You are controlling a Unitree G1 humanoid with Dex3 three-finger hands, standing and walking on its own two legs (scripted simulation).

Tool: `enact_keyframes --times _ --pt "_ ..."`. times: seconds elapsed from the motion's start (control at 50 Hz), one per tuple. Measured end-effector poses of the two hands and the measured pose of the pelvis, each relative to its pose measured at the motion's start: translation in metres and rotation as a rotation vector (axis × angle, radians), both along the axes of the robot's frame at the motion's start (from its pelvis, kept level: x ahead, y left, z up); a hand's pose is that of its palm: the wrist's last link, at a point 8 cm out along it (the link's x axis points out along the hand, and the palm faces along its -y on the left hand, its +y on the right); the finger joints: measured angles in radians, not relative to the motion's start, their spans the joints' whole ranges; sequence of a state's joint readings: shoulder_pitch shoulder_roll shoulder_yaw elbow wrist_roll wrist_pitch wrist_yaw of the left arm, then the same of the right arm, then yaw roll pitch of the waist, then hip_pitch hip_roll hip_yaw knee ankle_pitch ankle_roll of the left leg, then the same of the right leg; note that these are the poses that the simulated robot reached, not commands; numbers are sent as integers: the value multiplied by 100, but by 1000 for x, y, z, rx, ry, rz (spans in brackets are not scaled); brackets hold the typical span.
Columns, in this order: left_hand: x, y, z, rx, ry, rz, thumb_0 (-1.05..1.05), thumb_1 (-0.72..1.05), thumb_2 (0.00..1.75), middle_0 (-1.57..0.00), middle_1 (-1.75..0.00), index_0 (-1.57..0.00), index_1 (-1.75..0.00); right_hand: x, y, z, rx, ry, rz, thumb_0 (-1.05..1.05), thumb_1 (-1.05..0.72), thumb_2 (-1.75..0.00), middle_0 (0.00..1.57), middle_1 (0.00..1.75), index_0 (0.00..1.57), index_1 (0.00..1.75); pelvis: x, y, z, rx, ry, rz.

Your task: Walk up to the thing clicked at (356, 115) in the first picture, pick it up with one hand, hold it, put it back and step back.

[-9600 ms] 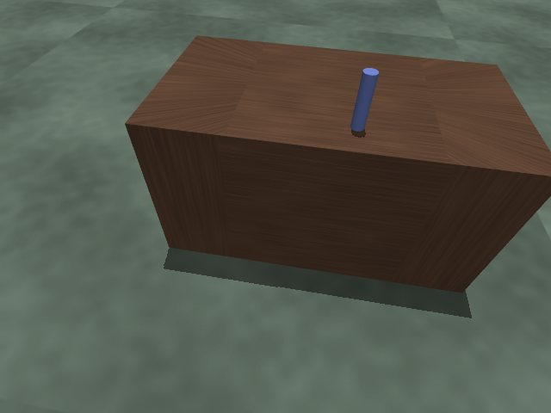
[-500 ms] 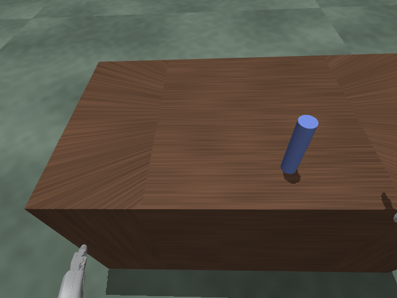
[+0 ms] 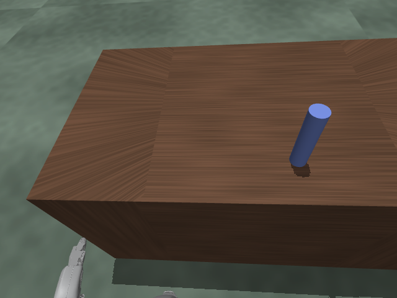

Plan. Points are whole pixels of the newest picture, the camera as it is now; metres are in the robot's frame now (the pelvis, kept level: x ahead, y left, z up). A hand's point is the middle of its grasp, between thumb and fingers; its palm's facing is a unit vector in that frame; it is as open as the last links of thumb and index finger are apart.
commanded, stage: go down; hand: right
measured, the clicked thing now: (307, 138) +0.48 -0.22 +0.01
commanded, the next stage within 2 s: approach in 1.24 s
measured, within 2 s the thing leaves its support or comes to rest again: neither
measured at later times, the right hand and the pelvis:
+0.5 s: hand out of the picture +0.38 -0.40 +0.10, palm faces +0.23 +0.97 +0.01, open 17.6 cm; pelvis +0.00 +0.00 -0.01, yaw +0 degrees
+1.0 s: hand out of the picture +0.39 -0.41 +0.09, palm faces +0.25 +0.97 +0.01, open 17.6 cm; pelvis +0.01 +0.00 -0.01, yaw +0 degrees
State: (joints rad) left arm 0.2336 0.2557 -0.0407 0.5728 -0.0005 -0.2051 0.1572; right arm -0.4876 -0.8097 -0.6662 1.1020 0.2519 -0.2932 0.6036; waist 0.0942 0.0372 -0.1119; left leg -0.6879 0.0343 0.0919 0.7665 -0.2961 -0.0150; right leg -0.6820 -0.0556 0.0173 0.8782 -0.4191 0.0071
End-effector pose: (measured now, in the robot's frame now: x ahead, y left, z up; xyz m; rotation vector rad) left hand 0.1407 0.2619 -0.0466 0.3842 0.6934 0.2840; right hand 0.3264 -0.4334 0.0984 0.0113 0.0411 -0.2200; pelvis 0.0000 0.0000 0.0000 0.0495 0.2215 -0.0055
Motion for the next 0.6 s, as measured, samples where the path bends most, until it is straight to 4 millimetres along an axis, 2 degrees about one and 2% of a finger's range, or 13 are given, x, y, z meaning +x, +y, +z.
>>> enact_keyframes --times 0.6 --pt "3 -6 0 17 -1 -24 -1 -55 7 -6 -5 -5 -6 26 -16 -2 4 5 -16 -2 57 -6 4 6 5 6 4 -3 -11 11 48 0"
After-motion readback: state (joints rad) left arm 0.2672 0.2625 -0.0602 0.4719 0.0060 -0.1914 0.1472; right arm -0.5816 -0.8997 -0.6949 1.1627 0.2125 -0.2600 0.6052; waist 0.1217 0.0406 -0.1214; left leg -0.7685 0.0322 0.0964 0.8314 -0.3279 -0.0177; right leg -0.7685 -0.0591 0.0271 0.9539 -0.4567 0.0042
